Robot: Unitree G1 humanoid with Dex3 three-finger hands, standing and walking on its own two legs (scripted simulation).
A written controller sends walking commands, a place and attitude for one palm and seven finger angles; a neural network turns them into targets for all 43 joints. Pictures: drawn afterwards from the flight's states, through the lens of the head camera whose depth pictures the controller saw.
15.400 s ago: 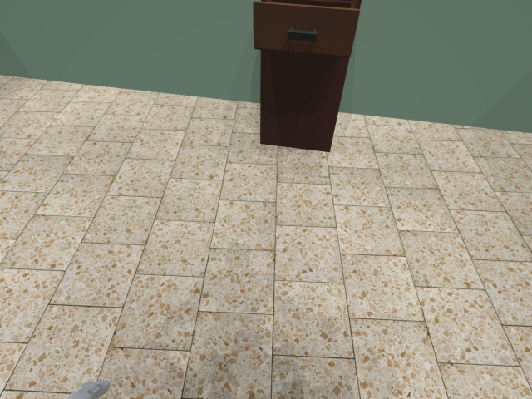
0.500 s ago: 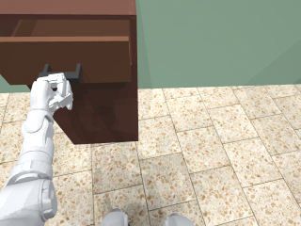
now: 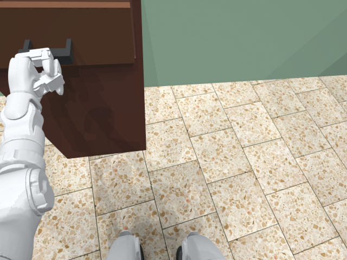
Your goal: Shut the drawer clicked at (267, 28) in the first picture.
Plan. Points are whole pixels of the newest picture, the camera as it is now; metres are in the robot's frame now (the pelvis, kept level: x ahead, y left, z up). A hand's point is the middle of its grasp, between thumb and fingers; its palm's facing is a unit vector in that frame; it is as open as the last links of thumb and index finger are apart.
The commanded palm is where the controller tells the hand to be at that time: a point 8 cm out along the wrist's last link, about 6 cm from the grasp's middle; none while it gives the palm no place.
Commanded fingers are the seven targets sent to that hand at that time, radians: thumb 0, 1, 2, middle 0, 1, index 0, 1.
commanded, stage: push the drawer shut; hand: left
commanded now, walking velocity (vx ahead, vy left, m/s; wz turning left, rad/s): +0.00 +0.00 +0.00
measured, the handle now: (47, 50) +0.58 +0.25 +0.08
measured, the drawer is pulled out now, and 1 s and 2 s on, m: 0.02 0.00 0.00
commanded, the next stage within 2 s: pull the fist back off the drawer in 0.62 s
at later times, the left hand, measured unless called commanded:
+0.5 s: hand (54, 66) +0.54 +0.23 +0.08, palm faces +0.10 -0.99 -0.03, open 3.1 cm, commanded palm +0.55 +0.25 +0.08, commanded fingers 0.00 0.90 0.90 -1.40 -1.60 -1.40 -1.60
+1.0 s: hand (51, 64) +0.54 +0.23 +0.08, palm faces +0.08 -1.00 -0.03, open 3.3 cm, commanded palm +0.54 +0.25 +0.08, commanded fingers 0.00 0.90 0.90 -1.40 -1.60 -1.40 -1.60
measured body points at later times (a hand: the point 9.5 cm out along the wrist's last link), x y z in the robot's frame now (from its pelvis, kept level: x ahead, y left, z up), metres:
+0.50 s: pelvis -0.01 +0.01 -0.01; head +0.14 +0.04 +0.41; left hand +0.53 +0.28 +0.08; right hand -0.03 -0.26 -0.11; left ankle +0.04 +0.10 -0.67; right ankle +0.00 -0.12 -0.67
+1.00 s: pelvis -0.03 +0.01 -0.02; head +0.13 +0.05 +0.40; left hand +0.53 +0.29 +0.09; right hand -0.07 -0.25 -0.11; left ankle +0.04 +0.10 -0.67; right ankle +0.00 -0.12 -0.67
